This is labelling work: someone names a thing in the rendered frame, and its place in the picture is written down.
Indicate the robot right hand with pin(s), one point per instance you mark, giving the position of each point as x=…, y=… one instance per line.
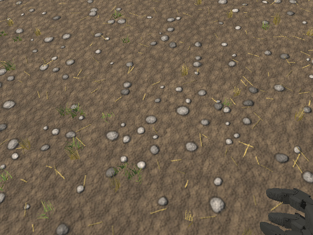
x=299, y=225

